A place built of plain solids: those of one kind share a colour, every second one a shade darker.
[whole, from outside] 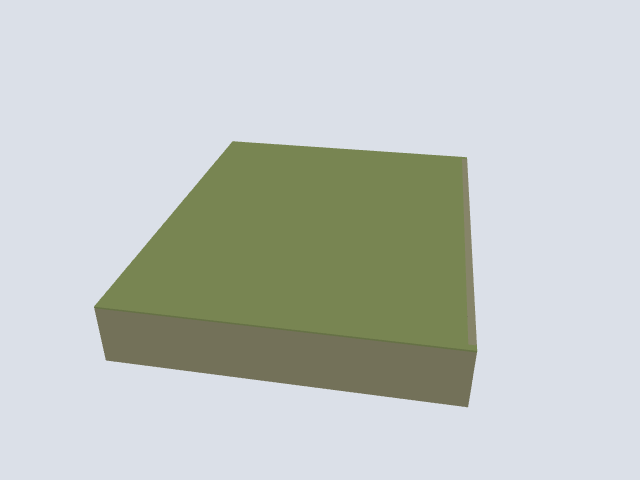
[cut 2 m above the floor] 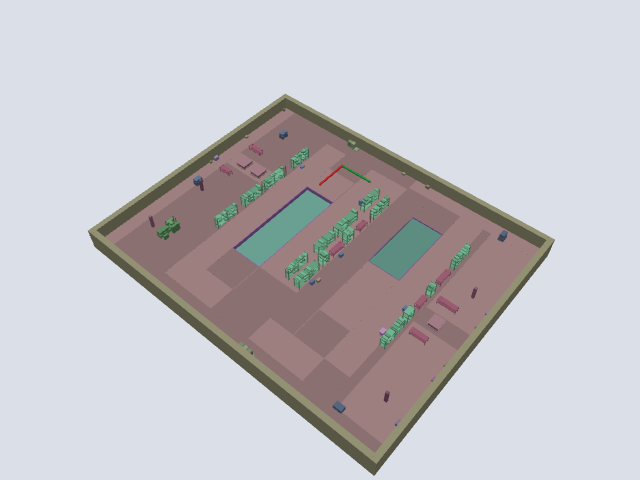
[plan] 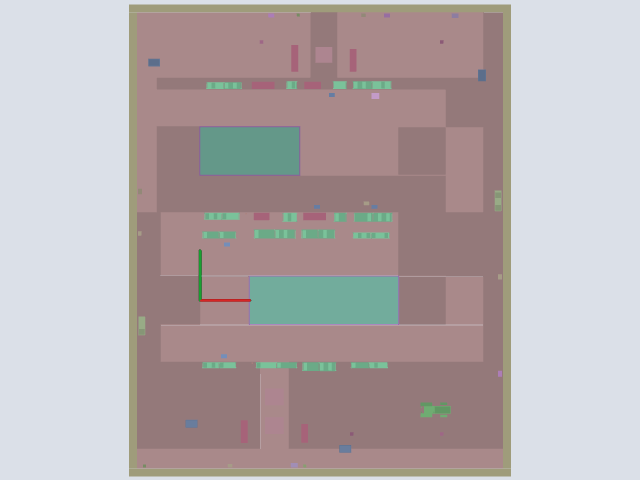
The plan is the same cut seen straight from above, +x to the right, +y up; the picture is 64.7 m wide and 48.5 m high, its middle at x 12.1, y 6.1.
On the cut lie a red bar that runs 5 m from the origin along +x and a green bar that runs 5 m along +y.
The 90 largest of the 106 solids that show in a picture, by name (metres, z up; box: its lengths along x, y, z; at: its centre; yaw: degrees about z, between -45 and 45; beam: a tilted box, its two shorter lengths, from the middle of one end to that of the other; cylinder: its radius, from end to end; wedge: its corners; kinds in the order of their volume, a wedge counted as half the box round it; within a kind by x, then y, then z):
{
 "floor_1": {"box": [2.0, 20.2, 1.4], "at": [-5.4, 19.0, -0.7]},
 "floor_2": {"box": [2.4, 15.1, 1.4], "at": [-5.2, 1.35, -0.7]},
 "floor_3": {"box": [4.3, 0.1, 1.4], "at": [-2.25, 12.65, -0.7]},
 "floor_4": {"box": [4.3, 4.8, 1.4], "at": [-2.25, 15.1, -0.7]},
 "floor_5": {"box": [4.3, 0.1, 1.4], "at": [-2.25, 17.55, -0.7]},
 "floor_6": {"box": [4.0, 4.8, 1.4], "at": [-2.0, 0.0, -0.7]},
 "floor_7": {"box": [12.45, 8.8, 1.4], "at": [-0.17, -10.6, -0.7]},
 "floor_8": {"box": [8.9, 0.1, 1.4], "at": [0.45, -2.45, -0.7]},
 "floor_9": {"box": [8.9, 0.1, 1.4], "at": [0.45, 2.45, -0.7]},
 "floor_10": {"box": [4.9, 4.8, 1.4], "at": [2.45, 0.0, -0.7]},
 "floor_11": {"box": [15.55, 6.6, 1.4], "at": [3.38, 25.8, -0.7]},
 "floor_12": {"box": [2.9, 7.6, 1.4], "at": [7.5, -11.2, -0.7]},
 "floor_13": {"box": [2.9, 1.2, 1.4], "at": [7.5, -6.8, -0.7]},
 "floor_14": {"box": [24.4, 3.7, 1.4], "at": [7.8, 10.75, -0.7]},
 "floor_15": {"box": [24.0, 3.7, 1.4], "at": [8.0, 4.35, -0.7]},
 "floor_16": {"box": [24.0, 2.7, 1.4], "at": [8.0, 7.55, -0.7]},
 "floor_17": {"box": [29.2, 3.7, 1.4], "at": [10.2, 19.45, -0.7]},
 "floor_18": {"box": [37.0, 2.0, 1.4], "at": [12.1, -16.0, -0.7]},
 "floor_19": {"box": [33.0, 1.2, 1.4], "at": [12.1, 21.9, -0.7]},
 "floor_20": {"box": [32.6, 3.7, 1.4], "at": [12.3, -4.35, -0.7]},
 "floor_21": {"box": [2.7, 4.6, 1.4], "at": [12.5, 24.8, -0.7]},
 "floor_22": {"box": [2.7, 2.0, 1.4], "at": [12.5, 28.1, -0.7]},
 "floor_23": {"box": [9.9, 4.8, 1.4], "at": [15.05, 15.1, -0.7]},
 "floor_24": {"box": [14.7, 0.1, 1.4], "at": [17.45, 12.65, -0.7]},
 "floor_25": {"box": [14.7, 0.1, 1.4], "at": [17.45, 17.55, -0.7]},
 "floor_26": {"box": [21.65, 8.8, 1.4], "at": [19.77, -10.6, -0.7]},
 "floor_27": {"box": [14.75, 6.6, 1.4], "at": [21.23, 25.8, -0.7]},
 "floor_28": {"box": [4.8, 10.1, 1.4], "at": [22.4, 7.55, -0.7]},
 "floor_29": {"box": [4.8, 4.8, 1.4], "at": [22.4, 15.1, -0.7]},
 "floor_30": {"box": [4.7, 0.1, 1.4], "at": [22.45, -2.45, -0.7]},
 "floor_31": {"box": [4.7, 4.8, 1.4], "at": [22.45, 0.0, -0.7]},
 "floor_32": {"box": [4.7, 0.1, 1.4], "at": [22.45, 2.45, -0.7]},
 "floor_33": {"box": [3.8, 4.8, 1.4], "at": [26.7, 0.0, -0.7]},
 "floor_34": {"box": [3.8, 3.8, 1.4], "at": [26.7, 4.3, -0.7]},
 "floor_35": {"box": [3.8, 2.7, 1.4], "at": [26.7, 7.55, -0.7]},
 "floor_36": {"box": [3.8, 3.8, 1.4], "at": [26.7, 10.8, -0.7]},
 "floor_37": {"box": [3.8, 4.8, 1.4], "at": [26.7, 15.1, -0.7]},
 "floor_38": {"box": [3.8, 3.8, 1.4], "at": [26.7, 19.4, -0.7]},
 "floor_39": {"box": [2.0, 35.3, 1.4], "at": [29.6, 11.45, -0.7]},
 "wall_1": {"box": [0.8, 46.1, 7.2], "at": [-6.8, 6.05, 2.2]},
 "wall_2": {"box": [38.6, 0.8, 7.2], "at": [12.1, -17.4, 2.2]},
 "wall_3": {"box": [38.6, 0.8, 7.2], "at": [12.1, 29.5, 2.2]},
 "wall_4": {"box": [0.8, 46.1, 7.2], "at": [31.0, 6.05, 2.2]},
 "ceil_hall_1": {"box": [38.6, 47.7, 0.2], "at": [12.1, 6.05, 5.7]},
 "floor_pit_1": {"box": [10.0, 4.8, 1.27], "at": [5.0, 15.1, -0.77]},
 "floor_pit_2": {"box": [15.0, 4.8, 0.78], "at": [12.5, 0.0, -1.01]},
 "floor_band_1": {"box": [0.1, 4.8, 1.4], "at": [-0.05, 15.1, -0.7]},
 "floor_band_2": {"box": [0.1, 4.8, 1.4], "at": [4.95, 0.0, -0.7]},
 "floor_band_3": {"box": [10.1, 0.1, 1.4], "at": [4.95, 17.55, -0.7]},
 "floor_band_4": {"box": [10.2, 0.1, 1.4], "at": [5.0, 12.65, -0.7]},
 "floor_band_5": {"box": [0.1, 4.9, 1.4], "at": [10.05, 15.15, -0.7]},
 "floor_band_6": {"box": [15.1, 0.1, 1.4], "at": [12.45, 2.45, -0.7]},
 "floor_band_7": {"box": [15.2, 0.1, 1.4], "at": [12.5, -2.45, -0.7]},
 "floor_band_8": {"box": [0.1, 4.9, 1.4], "at": [20.05, 0.05, -0.7]},
 "vehicle_1": {"box": [1.2, 0.4, 1.2], "at": [22.85, -11.61, 0.6]},
 "vehicle_2": {"box": [1.2, 0.4, 1.2], "at": [22.85, -10.51, 0.6]},
 "vehicle_3": {"box": [2.7, 0.8, 0.55], "at": [23.95, -11.06, 0.62]},
 "vehicle_4": {"box": [1.55, 0.7, 0.4], "at": [24.48, -11.06, 1.1]},
 "wall_column_1": {"box": [0.36, 0.36, 5.6], "at": [6.2, 26.1, 2.8]},
 "wall_column_2": {"box": [0.36, 0.36, 5.6], "at": [24.4, -13.5, 2.8]},
 "wall_column_3": {"box": [0.36, 0.36, 5.6], "at": [24.4, 26.1, 2.8]},
 "pallet_1": {"box": [1.04, 0.64, 0.36], "at": [-4.67, 24.03, 0.92]},
 "pallet_2": {"box": [1.1, 0.7, 0.36], "at": [-0.88, -12.46, 0.76]},
 "pallet_3": {"box": [1.1, 0.7, 0.42], "at": [14.66, -15.0, 0.77]},
 "pallet_4": {"box": [0.76, 1.16, 0.43], "at": [28.46, 22.73, 0.35]},
 "workbench_1": {"box": [0.7, 2.3, 0.05], "at": [4.45, -13.25, 0.88]},
 "workbench_2": {"box": [1.6, 0.75, 0.05], "at": [6.2, 8.47, 0.88]},
 "workbench_3": {"box": [2.3, 0.75, 0.05], "at": [6.35, 21.73, 0.88]},
 "workbench_4": {"box": [0.58, 2.58, 0.05], "at": [9.55, 24.45, 0.2]},
 "workbench_5": {"box": [0.7, 2.7, 0.05], "at": [9.55, 24.45, 0.88]},
 "workbench_6": {"box": [0.7, 1.9, 0.05], "at": [10.55, -13.45, 0.88]},
 "workbench_7": {"box": [1.7, 0.75, 0.05], "at": [11.35, 21.73, 0.88]},
 "workbench_8": {"box": [2.3, 0.75, 0.05], "at": [11.55, 8.47, 0.88]},
 "workbench_9": {"box": [0.58, 2.18, 0.05], "at": [15.45, 24.25, 0.2]},
 "workbench_10": {"box": [0.7, 2.3, 0.05], "at": [15.45, 24.25, 0.88]},
 "rack_1": {"box": [1.97, 0.9, 0.05], "at": [6.49, 6.7, 1.63]},
 "rack_2": {"box": [1.95, 0.6, 0.05], "at": [6.67, -6.55, 1.78]},
 "rack_3": {"box": [1.97, 0.9, 0.05], "at": [8.55, 6.7, 1.63]},
 "rack_4": {"box": [1.3, 0.9, 0.05], "at": [9.05, 8.4, 1.94]},
 "rack_5": {"box": [1.57, 0.9, 0.05], "at": [11.09, 6.7, 1.53]},
 "rack_6": {"box": [1.57, 0.9, 0.05], "at": [11.19, -6.7, 1.51]},
 "rack_7": {"box": [1.57, 0.9, 0.05], "at": [12.76, 6.7, 1.53]},
 "rack_8": {"box": [1.81, 0.9, 0.05], "at": [16.5, 8.4, 1.54]},
 "rack_9": {"box": [1.81, 0.8, 0.05], "at": [18.32, 21.75, 1.54]},
 "rack_10": {"box": [1.81, 0.9, 0.05], "at": [18.41, 8.4, 1.54]},
 "lifttable_1": {"box": [1.9, 1.7, 0.07], "at": [7.5, -12.65, 0.58]},
 "lifttable_2": {"box": [1.9, 1.7, 0.07], "at": [7.5, -9.75, 0.58]},
 "lifttable_3": {"box": [1.7, 1.6, 0.07], "at": [12.5, 24.8, 0.58]},
 "drums_1": {"box": [0.7, 1.9, 0.12], "at": [-5.9, -2.57, 0.06]},
 "drums_2": {"box": [0.7, 2.1, 0.12], "at": [30.1, 10.06, 0.06]}
}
